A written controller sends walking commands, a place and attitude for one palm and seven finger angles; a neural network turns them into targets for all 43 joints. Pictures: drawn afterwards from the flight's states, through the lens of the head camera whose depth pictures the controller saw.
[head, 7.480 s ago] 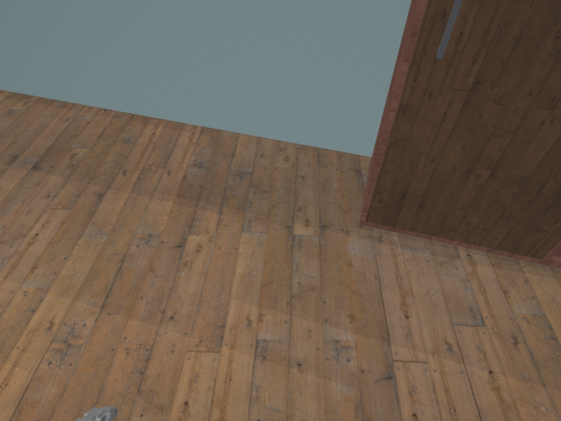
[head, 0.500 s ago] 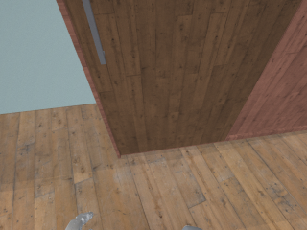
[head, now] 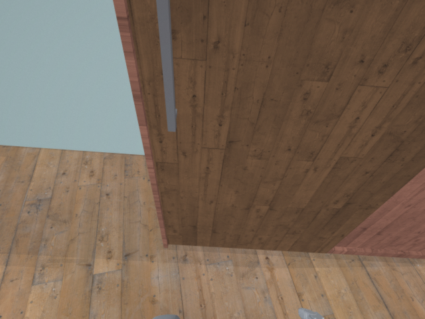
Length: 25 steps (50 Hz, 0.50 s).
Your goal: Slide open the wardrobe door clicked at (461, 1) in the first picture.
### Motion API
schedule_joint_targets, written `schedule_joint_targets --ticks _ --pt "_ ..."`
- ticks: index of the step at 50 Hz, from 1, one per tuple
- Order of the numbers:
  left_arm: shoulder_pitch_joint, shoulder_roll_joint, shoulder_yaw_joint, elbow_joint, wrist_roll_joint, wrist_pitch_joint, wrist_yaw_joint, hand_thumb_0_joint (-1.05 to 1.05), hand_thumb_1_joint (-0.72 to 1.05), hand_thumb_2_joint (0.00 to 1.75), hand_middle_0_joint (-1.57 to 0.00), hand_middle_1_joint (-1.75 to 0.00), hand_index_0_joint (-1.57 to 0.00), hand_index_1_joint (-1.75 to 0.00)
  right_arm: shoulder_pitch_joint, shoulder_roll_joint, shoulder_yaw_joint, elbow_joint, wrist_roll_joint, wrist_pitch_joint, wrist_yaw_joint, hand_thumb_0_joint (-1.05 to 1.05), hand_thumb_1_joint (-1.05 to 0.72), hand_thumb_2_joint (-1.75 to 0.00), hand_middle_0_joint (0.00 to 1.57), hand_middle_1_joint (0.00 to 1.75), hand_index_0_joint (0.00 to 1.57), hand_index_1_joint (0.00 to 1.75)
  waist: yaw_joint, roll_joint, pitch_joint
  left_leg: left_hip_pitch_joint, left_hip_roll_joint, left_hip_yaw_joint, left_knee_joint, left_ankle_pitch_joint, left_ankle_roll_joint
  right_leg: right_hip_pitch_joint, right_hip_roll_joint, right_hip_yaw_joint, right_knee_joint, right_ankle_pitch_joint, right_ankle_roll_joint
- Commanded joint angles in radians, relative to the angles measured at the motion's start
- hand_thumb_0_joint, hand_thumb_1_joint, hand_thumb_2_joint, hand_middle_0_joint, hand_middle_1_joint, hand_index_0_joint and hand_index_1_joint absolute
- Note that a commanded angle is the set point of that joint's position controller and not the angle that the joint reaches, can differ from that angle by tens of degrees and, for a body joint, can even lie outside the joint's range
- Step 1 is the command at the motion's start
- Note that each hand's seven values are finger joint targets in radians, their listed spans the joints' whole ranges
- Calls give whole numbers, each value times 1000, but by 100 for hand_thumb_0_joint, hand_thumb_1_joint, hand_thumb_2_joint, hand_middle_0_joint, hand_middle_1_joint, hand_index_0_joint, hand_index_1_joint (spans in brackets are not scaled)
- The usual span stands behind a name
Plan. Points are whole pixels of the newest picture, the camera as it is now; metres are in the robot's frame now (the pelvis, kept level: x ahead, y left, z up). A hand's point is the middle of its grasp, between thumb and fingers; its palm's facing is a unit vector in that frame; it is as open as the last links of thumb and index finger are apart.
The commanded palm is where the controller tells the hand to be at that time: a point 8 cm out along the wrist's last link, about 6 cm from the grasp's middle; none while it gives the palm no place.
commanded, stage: come to a stop and stand still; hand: left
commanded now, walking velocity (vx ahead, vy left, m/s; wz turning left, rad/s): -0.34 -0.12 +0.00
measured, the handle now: (168, 54) +0.48 +0.15 +0.24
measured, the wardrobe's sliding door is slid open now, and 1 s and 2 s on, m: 0.00 0.00 0.00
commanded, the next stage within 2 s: none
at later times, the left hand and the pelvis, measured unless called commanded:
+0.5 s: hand out of the picture +0.04 +0.12 -0.14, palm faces +0.04 -0.96 -0.29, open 7.4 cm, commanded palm none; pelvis -0.02 -0.08 +0.01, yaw +0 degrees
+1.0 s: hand out of the picture -0.08 +0.15 -0.17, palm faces +0.10 -0.98 -0.19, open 7.4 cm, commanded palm none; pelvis -0.05 -0.03 +0.01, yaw +2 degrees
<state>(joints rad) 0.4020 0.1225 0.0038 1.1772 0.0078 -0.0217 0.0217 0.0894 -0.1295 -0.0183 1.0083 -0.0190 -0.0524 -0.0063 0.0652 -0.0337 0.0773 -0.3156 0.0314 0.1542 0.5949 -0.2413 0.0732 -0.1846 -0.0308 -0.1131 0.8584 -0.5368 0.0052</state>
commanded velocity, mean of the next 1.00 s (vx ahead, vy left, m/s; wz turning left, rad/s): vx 0.01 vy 0.03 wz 0.00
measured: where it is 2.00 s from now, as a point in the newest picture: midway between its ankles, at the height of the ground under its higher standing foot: outside the picture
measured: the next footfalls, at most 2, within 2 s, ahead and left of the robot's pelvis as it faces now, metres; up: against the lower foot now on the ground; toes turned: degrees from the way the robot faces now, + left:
right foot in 0.40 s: +0.04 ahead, -0.18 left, +0.00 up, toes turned -4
left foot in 0.92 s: -0.04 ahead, +0.09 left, +0.00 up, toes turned +5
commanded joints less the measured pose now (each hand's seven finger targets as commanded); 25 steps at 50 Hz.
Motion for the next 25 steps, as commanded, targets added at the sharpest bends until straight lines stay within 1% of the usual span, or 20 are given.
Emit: schedule_joint_targets --ticks 1,2,3,4,7,9,10,11,12,15,16,17,18,19,20,21,22,23,24,25 --pt "2 61 14 -56 1 7 21 0 90 90 -20 -30 -20 -30 93 -139 -11 12 11 16 -43 0 -90 -90 20 30 20 30 -52 110 -25 129 314 -244 -261 803 112 -145 -88 110 48 12 38" --pt "10 55 13 -50 2 19 21 0 90 90 -20 -30 -20 -30 90 -135 -11 17 11 20 -44 0 -90 -90 20 30 20 30 -50 94 -31 119 292 -231 -271 786 99 -118 -84 107 6 48 43" --pt "26 57 17 -49 2 31 22 0 90 90 -20 -30 -20 -30 86 -144 -16 19 15 25 -45 0 -90 -90 20 30 20 30 -45 105 -52 135 283 -220 -274 768 95 -114 -76 96 -4 77 47" --pt "28 67 24 -57 3 43 23 0 90 90 -20 -30 -20 -30 90 -154 -24 21 18 31 -47 0 -90 -90 20 30 20 30 -48 107 -77 148 286 -216 -271 742 99 -118 -70 88 -2 92 48" --pt "-3 86 48 -102 14 67 21 0 90 90 -20 -30 -20 -30 104 -179 -54 -1 9 47 -49 0 -90 -90 20 30 20 30 -58 117 -107 150 309 -222 -255 725 121 -164 -48 87 81 97 46" --pt "-23 87 61 -128 16 78 19 0 90 90 -20 -30 -20 -30 82 -191 -66 -18 4 58 -46 0 -90 -90 20 30 20 30 -56 153 -118 142 307 -204 -248 642 122 -201 -35 96 148 99 47" --pt "-39 88 64 -141 16 80 19 0 90 90 -20 -30 -20 -30 73 -190 -69 -24 0 62 -44 0 -90 -90 20 30 20 30 -57 166 -119 138 300 -200 -243 603 120 -211 -30 103 152 97 45" --pt "-55 93 65 -157 18 76 16 0 90 90 -20 -30 -20 -30 64 -186 -69 -31 -3 63 -42 0 -90 -90 20 30 20 30 -53 182 -101 127 289 -194 -234 598 116 -213 -27 94 124 86 41" --pt "-72 88 65 -170 14 76 15 0 90 90 -20 -30 -20 -30 58 -194 -73 -36 -6 66 -38 0 -90 -90 20 30 20 30 -57 212 -113 132 284 -186 -229 569 108 -199 -29 95 84 92 39" --pt "-93 90 59 -190 10 62 14 0 90 90 -20 -30 -20 -30 59 -198 -78 -36 -8 72 -27 0 -90 -90 20 30 20 30 -59 272 -118 118 260 -199 -222 433 85 -127 -22 60 -87 121 30" --pt "-81 98 60 -191 13 51 14 0 90 90 -20 -30 -20 -30 68 -189 -76 -35 -6 72 -25 0 -90 -90 20 30 20 30 -50 243 -107 91 246 -200 -200 380 70 -76 -16 53 -182 159 28" --pt "-55 98 58 -181 12 44 14 0 90 90 -20 -30 -20 -30 73 -191 -74 -32 -3 74 -20 0 -90 -90 20 30 20 30 -34 216 -126 71 215 -189 -171 282 40 -8 -15 43 -310 258 32" --pt "-38 125 57 -172 17 35 16 0 90 90 -20 -30 -20 -30 92 -166 -70 -27 4 74 -14 0 -90 -90 20 30 20 30 -28 137 -136 34 163 -161 -118 140 -4 60 -35 64 -437 355 33" --pt "-60 192 62 -184 27 19 21 0 90 90 -20 -30 -20 -30 119 -101 -61 -36 15 78 -8 0 -90 -90 20 30 20 30 -40 -70 -117 -42 67 -103 8 -95 -70 55 -192 254 -557 372 -6" --pt "-106 268 71 -210 27 18 18 0 90 90 -20 -30 -20 -30 90 -78 -54 -70 13 89 -3 0 -90 -90 20 30 20 30 -40 -230 -37 -109 -3 -91 123 -287 -103 -63 -360 429 -633 395 -93" --pt "-121 288 73 -225 25 25 17 0 90 90 -20 -30 -20 -30 69 -119 -63 -82 6 104 0 0 -90 -90 20 30 20 30 -25 -141 -22 -69 7 -151 221 -304 -98 -160 -403 425 -657 346 -156" --pt "-153 281 78 -229 26 24 20 0 90 90 -20 -30 -20 -30 62 -120 -64 -73 0 115 1 0 -90 -90 20 30 20 30 -34 -136 -3 -97 15 -179 288 -271 -95 -185 -379 420 -671 256 -163" --pt "-175 271 81 -228 23 23 21 0 90 90 -20 -30 -20 -30 72 -126 -65 -61 -4 119 3 0 -90 -90 20 30 20 30 -40 -176 18 -120 10 -193 345 -225 -92 -189 -348 424 -670 202 -147" --pt "-192 253 74 -231 18 23 19 0 90 90 -20 -30 -20 -30 106 -144 -69 -43 -6 120 8 0 -90 -90 20 30 20 30 -52 -167 33 -137 10 -197 396 -164 -95 -177 -314 378 -671 169 -126" --pt "-200 238 73 -237 16 21 17 0 90 90 -20 -30 -20 -30 143 -151 -72 -28 -8 117 13 0 -90 -90 20 30 20 30 -60 -155 24 -159 6 -190 430 -112 -100 -138 -283 334 -659 184 -111"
